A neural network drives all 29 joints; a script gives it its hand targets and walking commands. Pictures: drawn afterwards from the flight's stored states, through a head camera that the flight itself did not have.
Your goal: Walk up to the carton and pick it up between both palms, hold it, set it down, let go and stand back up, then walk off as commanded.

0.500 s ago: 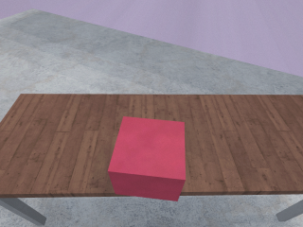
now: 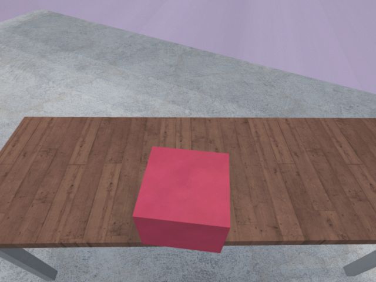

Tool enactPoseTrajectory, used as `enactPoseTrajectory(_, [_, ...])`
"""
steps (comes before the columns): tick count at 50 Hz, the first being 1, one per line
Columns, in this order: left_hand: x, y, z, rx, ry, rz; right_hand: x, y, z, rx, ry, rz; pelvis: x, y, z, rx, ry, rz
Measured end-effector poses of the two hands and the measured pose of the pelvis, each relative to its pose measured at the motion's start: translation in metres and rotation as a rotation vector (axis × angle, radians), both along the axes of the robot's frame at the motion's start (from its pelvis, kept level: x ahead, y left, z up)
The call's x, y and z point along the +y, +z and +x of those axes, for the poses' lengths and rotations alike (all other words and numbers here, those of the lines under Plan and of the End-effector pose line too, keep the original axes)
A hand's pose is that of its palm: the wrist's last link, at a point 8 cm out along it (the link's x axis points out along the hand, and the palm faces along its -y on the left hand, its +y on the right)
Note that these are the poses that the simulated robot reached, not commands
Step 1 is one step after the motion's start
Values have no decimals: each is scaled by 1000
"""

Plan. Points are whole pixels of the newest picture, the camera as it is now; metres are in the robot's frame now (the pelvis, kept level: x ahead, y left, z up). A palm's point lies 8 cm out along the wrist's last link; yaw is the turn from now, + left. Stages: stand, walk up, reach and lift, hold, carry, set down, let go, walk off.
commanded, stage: stand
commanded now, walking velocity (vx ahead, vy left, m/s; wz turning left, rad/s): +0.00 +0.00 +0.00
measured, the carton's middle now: (185, 198) +0.36 +0.02 -0.10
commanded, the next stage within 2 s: walk off in 0.24 s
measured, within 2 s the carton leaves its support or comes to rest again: neither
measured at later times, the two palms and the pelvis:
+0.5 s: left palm out of the picture +0.10 +0.31 -0.11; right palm out of the picture +0.09 -0.31 -0.12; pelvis +0.00 +0.00 -0.01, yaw +0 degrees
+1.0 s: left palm out of the picture -0.02 +0.28 -0.10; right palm out of the picture -0.02 -0.36 -0.14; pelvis -0.12 -0.04 -0.03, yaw +2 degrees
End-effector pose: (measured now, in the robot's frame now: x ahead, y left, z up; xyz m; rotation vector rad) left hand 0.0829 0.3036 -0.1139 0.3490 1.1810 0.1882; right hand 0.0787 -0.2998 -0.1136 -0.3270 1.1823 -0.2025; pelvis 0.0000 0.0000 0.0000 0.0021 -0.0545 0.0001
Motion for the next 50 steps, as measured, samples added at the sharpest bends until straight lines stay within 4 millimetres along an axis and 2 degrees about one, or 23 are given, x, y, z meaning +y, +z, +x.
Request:
enactPoseTrajectory(22, [-1,1,10,-2,11,2,-3,0,9,-1,-10,-1,-2,0,7,8,-1,0])
enactPoseTrajectory(26, [4,-2,15,-36,17,17,-9,-4,12,-37,-16,-19,-1,-9,-8,23,-2,-1])
enactPoseTrajectory(30, [6,-10,15,-64,-2,44,-18,-12,4,-68,1,-46,-5,-24,-29,10,-7,6])
enactPoseTrajectory(34, [-1,-13,-2,-59,-7,74,-33,-21,-9,-81,26,-59,-19,-34,-49,-2,-3,8])
enactPoseTrajectory(39, [-19,-12,-49,-14,-34,110,-55,-36,-23,-85,9,-47,-36,-41,-71,-18,3,13])
enactPoseTrajectory(43, [-26,1,-81,-16,14,120,-62,-36,-48,-39,16,-46,-38,-32,-87,-27,14,22])
enactPoseTrajectory(50, [-20,17,-105,-104,38,140,-65,-31,-97,29,61,-59,-36,-27,-118,-17,35,38])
